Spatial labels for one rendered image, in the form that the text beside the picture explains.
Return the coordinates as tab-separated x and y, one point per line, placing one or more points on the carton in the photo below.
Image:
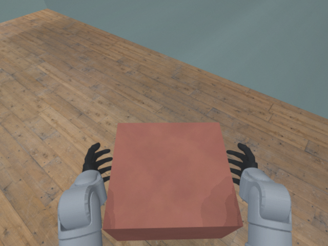
170	180

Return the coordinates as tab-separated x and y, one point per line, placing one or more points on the left robot hand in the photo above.
92	164

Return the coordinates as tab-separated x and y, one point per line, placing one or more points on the right robot hand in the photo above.
248	161

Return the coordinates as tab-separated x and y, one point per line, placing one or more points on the left robot forearm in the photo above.
79	213

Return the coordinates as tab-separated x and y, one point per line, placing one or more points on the right robot forearm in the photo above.
269	209

